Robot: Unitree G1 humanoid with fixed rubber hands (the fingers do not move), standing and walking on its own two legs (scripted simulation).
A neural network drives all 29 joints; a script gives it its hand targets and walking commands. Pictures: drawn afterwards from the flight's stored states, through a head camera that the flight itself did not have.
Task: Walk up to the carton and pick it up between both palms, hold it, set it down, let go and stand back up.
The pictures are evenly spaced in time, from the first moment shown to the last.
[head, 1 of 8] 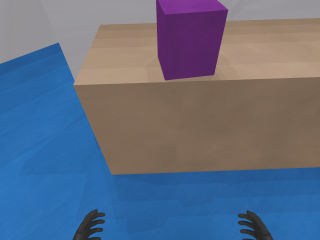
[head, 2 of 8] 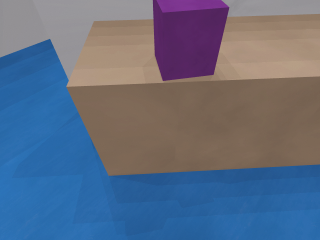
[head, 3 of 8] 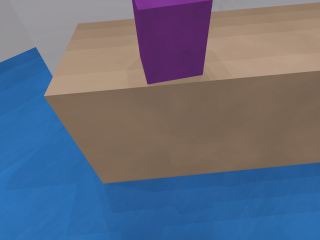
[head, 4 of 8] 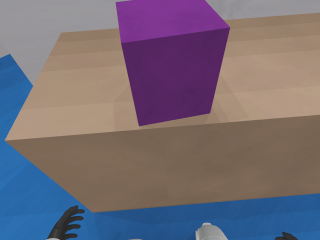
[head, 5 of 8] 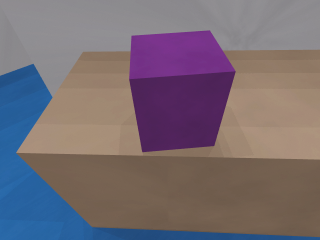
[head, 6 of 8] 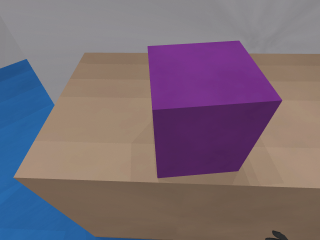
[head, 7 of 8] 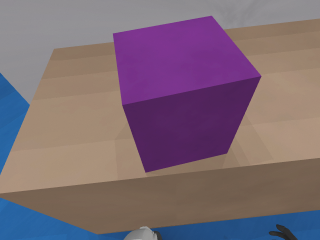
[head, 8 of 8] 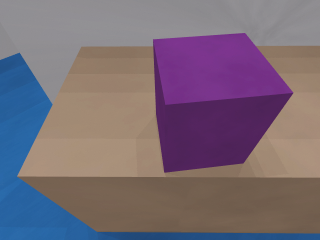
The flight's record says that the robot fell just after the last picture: no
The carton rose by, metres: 0.00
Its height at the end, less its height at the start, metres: +0.00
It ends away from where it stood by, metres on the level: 0.00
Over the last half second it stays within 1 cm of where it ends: yes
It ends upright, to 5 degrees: yes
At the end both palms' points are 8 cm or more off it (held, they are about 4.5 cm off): yes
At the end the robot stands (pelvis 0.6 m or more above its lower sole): yes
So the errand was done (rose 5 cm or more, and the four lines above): no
